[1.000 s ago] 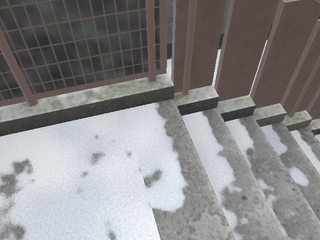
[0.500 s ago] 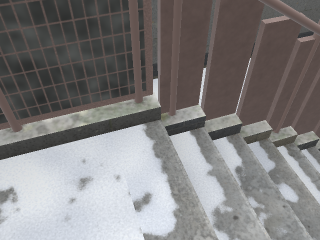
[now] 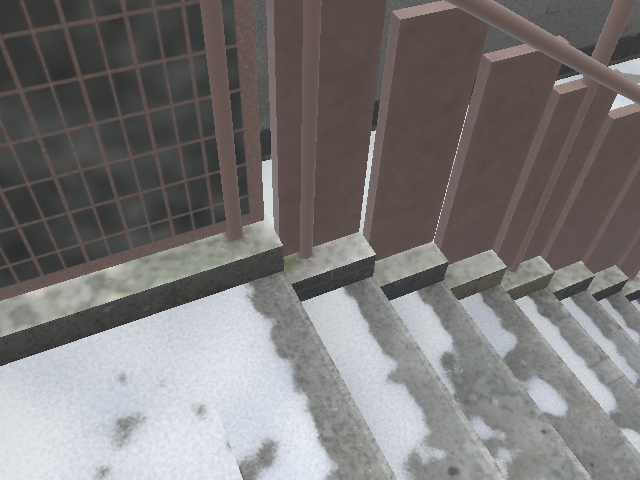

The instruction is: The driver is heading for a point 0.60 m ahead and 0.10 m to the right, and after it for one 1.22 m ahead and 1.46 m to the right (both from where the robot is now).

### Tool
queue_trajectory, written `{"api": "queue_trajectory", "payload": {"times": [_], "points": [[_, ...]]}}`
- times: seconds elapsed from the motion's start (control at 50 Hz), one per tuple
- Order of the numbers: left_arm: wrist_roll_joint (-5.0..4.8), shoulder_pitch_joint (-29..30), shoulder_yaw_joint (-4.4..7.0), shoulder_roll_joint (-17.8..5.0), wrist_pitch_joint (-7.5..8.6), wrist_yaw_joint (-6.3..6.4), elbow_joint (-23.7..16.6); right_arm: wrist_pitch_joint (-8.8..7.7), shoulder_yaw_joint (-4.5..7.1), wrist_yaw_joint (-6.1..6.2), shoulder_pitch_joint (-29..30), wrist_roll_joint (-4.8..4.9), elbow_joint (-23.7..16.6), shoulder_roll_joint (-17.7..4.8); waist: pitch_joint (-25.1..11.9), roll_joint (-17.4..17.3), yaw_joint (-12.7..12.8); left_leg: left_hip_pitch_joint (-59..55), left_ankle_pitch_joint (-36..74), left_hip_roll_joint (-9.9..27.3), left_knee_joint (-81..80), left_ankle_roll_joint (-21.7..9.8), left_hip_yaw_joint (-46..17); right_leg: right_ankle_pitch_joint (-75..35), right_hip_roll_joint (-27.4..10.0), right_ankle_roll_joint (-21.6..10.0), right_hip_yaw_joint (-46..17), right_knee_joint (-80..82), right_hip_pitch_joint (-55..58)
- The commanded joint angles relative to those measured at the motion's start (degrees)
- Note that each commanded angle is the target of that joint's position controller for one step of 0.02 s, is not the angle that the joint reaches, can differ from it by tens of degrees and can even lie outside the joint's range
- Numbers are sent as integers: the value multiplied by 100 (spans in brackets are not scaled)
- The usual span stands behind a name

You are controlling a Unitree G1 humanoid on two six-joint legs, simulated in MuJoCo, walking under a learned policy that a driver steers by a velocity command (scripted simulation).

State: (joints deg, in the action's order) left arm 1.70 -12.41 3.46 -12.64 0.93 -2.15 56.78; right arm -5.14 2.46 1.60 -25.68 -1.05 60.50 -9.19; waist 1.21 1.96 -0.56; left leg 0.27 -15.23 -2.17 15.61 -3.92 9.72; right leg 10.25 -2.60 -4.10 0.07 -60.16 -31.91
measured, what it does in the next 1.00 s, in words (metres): walks ahead, turning right: right foot, then left foot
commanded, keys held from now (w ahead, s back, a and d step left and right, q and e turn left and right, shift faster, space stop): w+e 0.40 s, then w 0.16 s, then w+q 0.16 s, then w+e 0.28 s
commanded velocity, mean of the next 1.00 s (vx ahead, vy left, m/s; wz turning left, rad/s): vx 0.46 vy -0.02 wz -0.32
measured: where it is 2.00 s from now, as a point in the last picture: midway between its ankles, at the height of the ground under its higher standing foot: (411, 412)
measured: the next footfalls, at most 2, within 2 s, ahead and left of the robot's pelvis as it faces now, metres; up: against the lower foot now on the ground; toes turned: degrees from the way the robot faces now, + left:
right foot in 0.24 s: +0.27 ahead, -0.09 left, +0.00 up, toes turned -13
left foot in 0.84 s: +0.61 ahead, -0.03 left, +0.00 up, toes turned -14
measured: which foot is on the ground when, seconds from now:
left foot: down 0.00-0.26, up 0.28-0.82, down 0.84-1.00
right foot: up 0.00-0.22, down 0.24-0.86, up 0.88-1.00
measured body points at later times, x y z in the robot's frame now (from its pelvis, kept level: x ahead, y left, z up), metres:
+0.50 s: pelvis +0.24 -0.06 +0.00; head +0.26 -0.08 +0.45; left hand +0.34 +0.20 -0.13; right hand +0.32 -0.35 -0.12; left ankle +0.37 +0.11 -0.65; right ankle +0.24 -0.08 -0.74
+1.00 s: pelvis +0.49 -0.08 -0.01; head +0.52 -0.07 +0.44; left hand +0.60 +0.17 -0.15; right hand +0.51 -0.37 -0.12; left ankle +0.57 -0.02 -0.74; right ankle +0.37 -0.17 -0.66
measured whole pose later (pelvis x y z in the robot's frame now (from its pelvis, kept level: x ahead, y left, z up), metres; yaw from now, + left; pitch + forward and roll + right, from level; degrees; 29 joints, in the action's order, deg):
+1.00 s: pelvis +0.49 -0.08 -0.01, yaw -20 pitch -1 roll +0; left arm 1.3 -18.9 2.4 -16.3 -2.3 -1.8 50.1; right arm -2.6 2.0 0.6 -10.2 -0.4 47.9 -15.3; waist 4.3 2.0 1.8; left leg 16.6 -9.4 -1.2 26.5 -4.4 6.4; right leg 19.8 2.6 -3.0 -3.4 -64.9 -21.9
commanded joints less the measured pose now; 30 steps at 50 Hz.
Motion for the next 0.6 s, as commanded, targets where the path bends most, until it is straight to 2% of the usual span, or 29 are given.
{"api": "queue_trajectory", "payload": {"times": [0.02,0.04,0.1,0.14,0.18,0.2,0.22,0.24,0.26,0.28,0.3,0.32,0.34,0.36,0.38,0.4,0.42,0.46,0.5,0.52,0.54,0.56,0.58,0.6], "points": [[-78,623,-30,-50,10,-30,-537,-114,43,24,-291,12,-222,-563,630,-615,-19,7,2471,1507,-717,-166,-539,-427,-75,64,210,553,-875],[-34,942,-60,-46,23,-50,-683,-137,46,39,-238,39,-246,-621,715,-614,-67,81,2555,1479,-732,-177,-406,-551,-37,86,345,1009,-829],[-9,1498,-132,14,23,-91,-995,-141,40,84,-421,46,-196,-726,755,-705,-184,93,2962,1485,-627,-226,-15,-690,139,-29,846,2037,-304],[-9,1643,-133,-59,18,-135,-1112,-115,50,67,-381,14,-194,-777,715,-735,-156,-95,4090,1557,-325,-210,173,-499,299,-245,995,2306,-1],[6,1176,-70,-233,20,-123,-1065,-79,95,82,-158,30,-258,-947,321,-888,150,-328,5658,1589,448,-154,388,-192,595,-523,1108,2400,651],[7,695,-13,-345,22,-98,-946,-41,111,91,-32,18,-315,-1028,11,-938,372,-458,6191,1638,1136,-164,433,43,746,-677,1086,2404,1051],[5,59,55,-473,42,-66,-789,4,147,87,120,13,-414,-1160,-383,-906,641,-394,6162,1705,2032,-189,395,213,822,-834,932,2536,1654],[94,-790,179,-678,67,-31,-531,75,184,46,305,2,-496,-1239,-711,-665,1085,257,5257,1622,3471,-122,466,268,797,-1026,590,3141,2745],[59,-1176,350,-1192,85,40,-494,101,145,5,211,-5,-670,-954,-1189,132,1089,1512,1860,1156,5444,24,506,651,-543,-1332,-1092,3360,3884],[19,-919,431,-1650,33,38,-706,61,135,-103,135,91,-1101,-719,-1713,975,662,3670,-1623,-116,7265,253,-379,1118,-1834,-2270,-4445,4244,5097],[-82,-910,441,-1552,-9,82,-662,-12,192,-104,830,81,-1251,-1055,-1263,185,815,4387,-1016,242,7322,118,-1212,952,-1691,-2093,-3998,4567,4846],[-114,-551,355,-1259,11,130,-670,-92,178,-87,1037,151,-1320,-1064,-522,-133,579,4403,-404,523,6900,74,-1196,383,-1583,-1835,-3195,4638,4042],[-78,-324,265,-950,60,136,-683,-112,188,-46,962,156,-1228,-1057,-75,-559,269,4037,-153,695,6394,94,-1160,-470,-1309,-1541,-2655,4710,3207],[-58,-88,210,-842,142,183,-766,-52,180,1,915,99,-1221,-1059,67,-591,54,3607,23,849,5929,164,-1212,-1281,-1021,-1329,-2193,4746,2649],[-114,-121,160,-766,223,199,-729,104,143,17,766,20,-1179,-871,-3,-390,-114,3258,19,883,5699,219,-1211,-1644,-794,-1186,-1837,4763,2361],[-146,-253,135,-788,319,192,-692,241,148,21,823,-35,-1234,-863,-19,-270,-148,3152,10,860,5521,284,-1181,-2075,-650,-1119,-1687,4739,2237],[-129,-384,116,-826,379,165,-661,347,153,4,895,-57,-1303,-822,-78,-241,-172,3200,122,806,5329,336,-1090,-2504,-544,-1038,-1494,4712,2263],[-163,-668,88,-888,411,155,-610,470,157,-37,1154,-83,-1420,-832,-111,-69,-132,3301,583,755,4859,397,-941,-2978,-350,-762,-1168,4745,2243],[-222,-1022,37,-797,374,188,-550,527,113,-111,1530,-107,-1528,-790,-67,130,78,3630,1101,770,4419,459,-885,-2735,-271,-492,-1120,4852,2453],[-225,-1253,37,-831,339,186,-521,503,133,-192,1631,-125,-1547,-825,-22,208,169,3823,1291,790,4245,451,-888,-2645,-295,-477,-1181,4922,2664],[-228,-1369,32,-845,331,203,-551,499,150,-221,1782,-122,-1580,-929,59,252,230,4010,1480,829,4066,442,-921,-2625,-343,-454,-1241,4974,2812],[-194,-1203,1,-858,344,205,-662,478,166,-260,1994,-87,-1642,-1034,132,142,277,4024,1726,841,3625,449,-951,-2580,-347,-408,-1270,5041,2817],[-181,-1163,-9,-854,346,209,-679,458,140,-298,2127,-42,-1655,-996,196,160,295,3965,2016,821,3249,415,-884,-2613,-290,-364,-1123,5043,2842],[-220,-1211,-19,-874,333,235,-706,425,111,-329,2292,-75,-1739,-948,187,181,352,3934,2222,770,2920,367,-812,-2723,-287,-304,-1023,4998,2946]]}}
